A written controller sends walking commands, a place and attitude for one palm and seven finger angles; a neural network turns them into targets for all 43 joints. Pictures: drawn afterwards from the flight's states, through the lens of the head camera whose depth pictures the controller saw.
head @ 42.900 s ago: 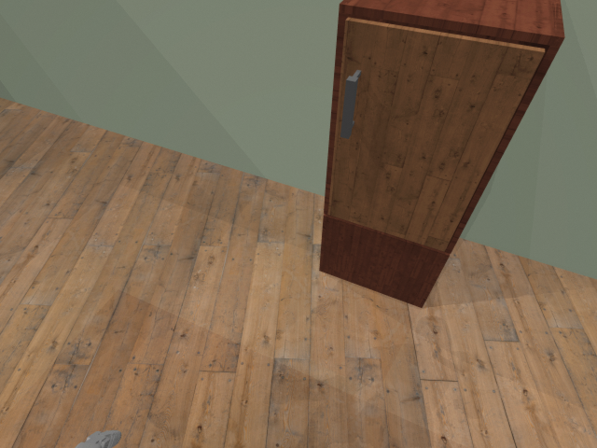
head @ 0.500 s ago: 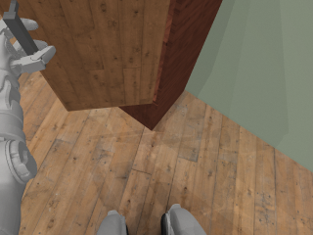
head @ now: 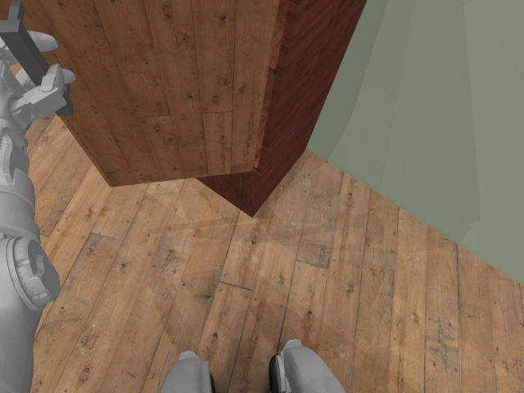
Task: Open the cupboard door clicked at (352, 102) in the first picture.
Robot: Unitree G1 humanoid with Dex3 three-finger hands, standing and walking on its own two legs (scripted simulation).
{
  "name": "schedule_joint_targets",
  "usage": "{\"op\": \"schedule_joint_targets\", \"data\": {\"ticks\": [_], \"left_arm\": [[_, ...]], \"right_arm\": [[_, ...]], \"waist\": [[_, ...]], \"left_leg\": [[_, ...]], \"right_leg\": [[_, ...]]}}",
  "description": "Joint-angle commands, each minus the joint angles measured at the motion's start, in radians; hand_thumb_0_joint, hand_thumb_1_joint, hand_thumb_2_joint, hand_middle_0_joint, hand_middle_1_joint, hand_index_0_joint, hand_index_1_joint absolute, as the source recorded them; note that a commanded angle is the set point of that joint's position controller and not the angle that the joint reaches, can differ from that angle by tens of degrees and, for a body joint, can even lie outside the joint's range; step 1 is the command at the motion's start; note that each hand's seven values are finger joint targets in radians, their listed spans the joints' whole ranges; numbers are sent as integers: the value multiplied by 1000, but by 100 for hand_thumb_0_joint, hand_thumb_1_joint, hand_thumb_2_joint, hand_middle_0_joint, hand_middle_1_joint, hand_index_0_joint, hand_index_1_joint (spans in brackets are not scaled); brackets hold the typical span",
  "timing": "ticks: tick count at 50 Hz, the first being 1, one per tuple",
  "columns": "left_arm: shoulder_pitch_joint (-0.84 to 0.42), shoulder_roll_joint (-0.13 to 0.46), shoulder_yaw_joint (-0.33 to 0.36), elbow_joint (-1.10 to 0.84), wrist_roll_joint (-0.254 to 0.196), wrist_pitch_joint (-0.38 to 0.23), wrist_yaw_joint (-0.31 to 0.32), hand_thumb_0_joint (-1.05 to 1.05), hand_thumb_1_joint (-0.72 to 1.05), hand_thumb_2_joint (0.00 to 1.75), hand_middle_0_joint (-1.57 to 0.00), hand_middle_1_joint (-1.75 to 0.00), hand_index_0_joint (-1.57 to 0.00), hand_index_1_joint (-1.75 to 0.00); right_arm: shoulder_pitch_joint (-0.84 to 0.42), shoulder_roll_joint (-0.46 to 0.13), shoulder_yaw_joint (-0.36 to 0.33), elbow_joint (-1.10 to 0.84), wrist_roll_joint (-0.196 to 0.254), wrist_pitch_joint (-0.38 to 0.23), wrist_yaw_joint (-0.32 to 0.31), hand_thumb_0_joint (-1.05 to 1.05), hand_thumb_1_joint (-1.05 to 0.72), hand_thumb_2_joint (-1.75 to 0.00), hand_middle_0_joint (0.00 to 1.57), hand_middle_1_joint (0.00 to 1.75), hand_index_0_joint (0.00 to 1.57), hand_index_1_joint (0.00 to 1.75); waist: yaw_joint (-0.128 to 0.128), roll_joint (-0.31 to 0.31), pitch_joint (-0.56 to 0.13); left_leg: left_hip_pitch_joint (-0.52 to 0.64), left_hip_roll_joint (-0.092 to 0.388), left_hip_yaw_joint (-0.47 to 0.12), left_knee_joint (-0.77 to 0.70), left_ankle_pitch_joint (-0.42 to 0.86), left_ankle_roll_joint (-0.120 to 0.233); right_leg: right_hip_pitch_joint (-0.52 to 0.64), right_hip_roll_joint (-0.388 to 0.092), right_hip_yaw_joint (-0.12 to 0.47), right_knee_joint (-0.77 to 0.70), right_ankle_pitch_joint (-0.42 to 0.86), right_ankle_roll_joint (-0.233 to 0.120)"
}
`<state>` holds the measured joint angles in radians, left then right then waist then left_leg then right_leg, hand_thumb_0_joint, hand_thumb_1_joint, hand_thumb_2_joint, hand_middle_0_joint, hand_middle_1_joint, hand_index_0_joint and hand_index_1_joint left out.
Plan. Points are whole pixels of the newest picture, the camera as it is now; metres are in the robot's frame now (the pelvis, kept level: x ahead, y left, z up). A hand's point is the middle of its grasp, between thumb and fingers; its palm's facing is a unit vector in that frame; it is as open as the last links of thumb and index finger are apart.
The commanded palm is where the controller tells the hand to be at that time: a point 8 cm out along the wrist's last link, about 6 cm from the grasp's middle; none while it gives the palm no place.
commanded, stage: pull the door open along its arc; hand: left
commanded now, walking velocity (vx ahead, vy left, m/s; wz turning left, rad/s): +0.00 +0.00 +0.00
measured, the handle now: (43, 63) +0.58 +0.26 +0.09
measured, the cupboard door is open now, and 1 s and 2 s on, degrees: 46 92 91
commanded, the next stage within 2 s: open thumb and fingers to let go in 0.74 s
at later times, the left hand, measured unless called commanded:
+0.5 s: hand (107, 182) +0.38 +0.16 +0.10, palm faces +0.29 -0.95 +0.07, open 6.2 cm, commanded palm +0.31 +0.21 +0.09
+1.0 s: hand (186, 227) +0.32 +0.07 +0.09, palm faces +0.48 -0.88 -0.03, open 6.3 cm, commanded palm +0.27 +0.12 +0.09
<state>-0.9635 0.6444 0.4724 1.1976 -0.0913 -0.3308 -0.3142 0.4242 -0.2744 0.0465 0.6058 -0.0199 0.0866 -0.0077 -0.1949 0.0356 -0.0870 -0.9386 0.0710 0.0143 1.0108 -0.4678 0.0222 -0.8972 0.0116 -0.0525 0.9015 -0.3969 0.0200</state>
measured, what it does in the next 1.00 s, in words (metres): shifts its weight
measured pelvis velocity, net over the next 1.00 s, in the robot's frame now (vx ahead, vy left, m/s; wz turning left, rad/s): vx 0.02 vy -0.05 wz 0.09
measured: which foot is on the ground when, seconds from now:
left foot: down 0.00-1.00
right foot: down 0.00-1.00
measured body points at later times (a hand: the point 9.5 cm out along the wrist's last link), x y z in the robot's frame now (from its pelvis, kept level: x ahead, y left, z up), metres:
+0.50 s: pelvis +0.02 +0.00 +0.02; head +0.09 +0.00 +0.47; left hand +0.36 +0.21 +0.09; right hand +0.16 -0.24 -0.09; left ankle +0.00 +0.10 -0.68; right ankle +0.01 -0.14 -0.68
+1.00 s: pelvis +0.02 -0.05 +0.02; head +0.05 -0.07 +0.47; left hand +0.29 +0.11 +0.10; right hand +0.21 -0.26 -0.09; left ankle +0.00 +0.10 -0.68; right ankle +0.01 -0.14 -0.68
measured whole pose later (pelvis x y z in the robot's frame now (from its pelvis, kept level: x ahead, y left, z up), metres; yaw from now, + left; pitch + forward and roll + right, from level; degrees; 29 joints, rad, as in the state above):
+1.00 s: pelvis +0.02 -0.05 +0.02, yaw +5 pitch +9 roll +1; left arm 0.03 -0.09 -0.13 0.13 0.08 -0.18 0.54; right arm 0.19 -0.19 -0.01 0.59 -0.08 0.07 -0.01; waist 0.01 0.04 -0.12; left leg -0.56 0.04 -0.03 0.84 -0.43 -0.05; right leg -0.56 -0.02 -0.10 0.87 -0.47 -0.04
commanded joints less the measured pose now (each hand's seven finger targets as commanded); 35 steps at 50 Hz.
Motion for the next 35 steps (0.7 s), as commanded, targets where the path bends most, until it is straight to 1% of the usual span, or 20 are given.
{"op": "schedule_joint_targets", "data": {"ticks": [1, 4, 5, 9, 10, 14, 15, 16, 17, 18, 20, 23, 24, 25, 27, 29, 30, 31, 33, 35], "left_arm": [[-219, 241, 36, -247, -36, -65, -21, 0, 90, 90, -40, -135, -40, -135], [-101, 210, 43, -324, -66, -57, -22, 0, 90, 90, -40, -135, -40, -135], [-64, 190, 37, -376, -78, -61, -22, 0, 90, 90, -40, -135, -40, -135], [142, 92, 5, -501, -116, -43, -10, 0, 90, 90, -40, -135, -40, -135], [196, 64, -8, -550, -127, -44, -6, 0, 90, 90, -40, -135, -40, -135], [371, -93, -99, -713, -163, -26, 21, 0, 90, 90, -40, -135, -40, -135], [412, -121, 21, -817, -218, -20, 162, 0, 90, 90, -40, -135, -40, -135], [511, -246, -80, -833, -200, -4, 235, 0, 90, 90, -40, -135, -40, -135], [553, -301, -111, -894, -183, 3, 300, 0, 90, 90, -40, -135, -40, -135], [588, -334, -142, -952, -159, 9, 358, 0, 90, 90, -40, -135, -40, -135], [653, -340, -145, -1051, -105, 10, 471, 0, 90, 90, -40, -135, -40, -135], [790, -455, -234, -1175, -25, 25, 609, 0, 90, 90, -40, -135, -40, -135], [835, -474, -250, -1213, -5, 33, 651, 0, 90, 90, -40, -135, -40, -135], [866, -480, -263, -1239, 22, 40, 691, 0, 90, 90, -40, -135, -40, -135], [946, -540, -313, -1292, 64, 65, 767, 0, 90, 90, -40, -135, -40, -135], [1025, -568, -362, -1358, 100, 86, 806, 0, 90, 90, -40, -135, -40, -135], [1072, -546, -353, -1376, 113, 94, 820, 0, 90, 90, -40, -135, -40, -135], [1086, -570, -384, -1396, 125, 104, 827, 0, 90, 90, -40, -135, -40, -135], [1092, -602, -426, -1431, 136, 113, 838, 0, 90, 90, -40, -135, -40, -135], [1042, -639, -474, -1403, 152, 122, 855, 0, 90, 90, -40, -135, -40, -135]], "right_arm": [[170, -187, -72, -68, 6, -3, -7, 0, -90, -90, 20, 30, 20, 30], [147, -183, -82, -93, 14, 0, -1, 0, -90, -90, 20, 30, 20, 30], [140, -180, -84, -103, 18, -1, 1, 0, -90, -90, 20, 30, 20, 30], [93, -164, -94, -137, 31, -6, 13, 0, -90, -90, 20, 30, 20, 30], [82, -160, -96, -148, 35, -10, 16, 0, -90, -90, 20, 30, 20, 30], [23, -140, -102, -173, 47, -32, 27, 0, -90, -90, 20, 30, 20, 30], [-12, -104, -102, -188, 40, -53, 31, 0, -90, -90, 20, 30, 20, 30], [-24, -99, -99, -182, 40, -68, 43, 0, -90, -90, 20, 30, 20, 30], [-30, -96, -102, -176, 38, -79, 52, 0, -90, -90, 20, 30, 20, 30], [-43, -96, -105, -175, 33, -84, 59, 0, -90, -90, 20, 30, 20, 30], [-69, -90, -105, -176, 20, -87, 61, 0, -90, -90, 20, 30, 20, 30], [-128, -60, -101, -197, 3, -84, 67, 0, -90, -90, 20, 30, 20, 30], [-150, -54, -98, -204, -2, -79, 66, 0, -90, -90, 20, 30, 20, 30], [-163, -52, -97, -208, -8, -71, 62, 0, -90, -90, 20, 30, 20, 30], [-210, -31, -90, -223, -15, -60, 56, 0, -90, -90, 20, 30, 20, 30], [-239, -18, -83, -235, -23, -46, 46, 0, -90, -90, 20, 30, 20, 30], [-246, -15, -83, -237, -26, -37, 38, 0, -90, -90, 20, 30, 20, 30], [-265, -6, -78, -241, -27, -27, 30, 0, -90, -90, 20, 30, 20, 30], [-286, 8, -72, -241, -31, -18, 16, 0, -90, -90, 20, 30, 20, 30], [-295, 13, -65, -230, -38, -15, 4, 0, -90, -90, 20, 30, 20, 30]], "waist": [[54, 133, -525], [78, 87, -522], [87, 102, -538], [124, 73, -497], [133, 91, -497], [141, 38, -431], [227, 50, -419], [200, 54, -394], [194, 27, -384], [192, 35, -373], [207, 7, -377], [224, -18, -366], [231, -24, -358], [232, -68, -351], [241, -75, -312], [242, -78, -288], [246, -113, -283], [243, -97, -261], [237, -87, -235], [213, -112, -178]], "left_leg": [[417, -33, -50, -111, 524, -1], [401, -36, -34, -129, 524, 3], [423, -36, -34, -132, 557, 3], [422, -38, -16, -164, 584, 1], [441, -38, -17, -167, 624, 0], [450, -38, -5, -194, 617, -4], [421, -45, -7, -200, 649, -14], [442, -41, -6, -212, 657, -28], [456, -34, -12, -216, 669, -36], [465, -34, -9, -217, 668, -39], [454, -38, -6, -224, 645, -38], [463, -41, 4, -240, 622, -39], [461, -44, 8, -245, 601, -37], [453, -45, 3, -251, 569, -35], [445, -52, 11, -267, 509, -33], [449, -57, 17, -275, 469, -32], [445, -58, 15, -277, 451, -30], [445, -61, 20, -282, 432, -31], [452, -67, 22, -285, 411, -30], [450, -69, 13, -280, 379, -27]], "right_leg": [[246, 55, -6, -61, 394, -33], [312, 56, -3, -71, 432, -33], [325, 56, -3, -69, 451, -36], [384, 50, -4, -85, 489, -33], [388, 50, -6, -84, 499, -38], [412, 45, -12, -99, 514, -30], [426, 44, -26, -103, 505, -30], [415, 43, -35, -100, 489, -27], [401, 42, -44, -97, 475, -26], [403, 39, -43, -99, 471, -27], [456, 34, -37, -95, 484, -36], [507, 19, -34, -95, 501, -41], [524, 15, -33, -99, 504, -44], [546, 14, -29, -105, 499, -47], [571, 5, -25, -119, 491, -48], [592, 0, -16, -136, 489, -49], [617, 0, -7, -150, 494, -50], [616, -5, 0, -159, 494, -49], [623, -11, 11, -175, 499, -47], [591, -14, 17, -196, 470, -43]]}}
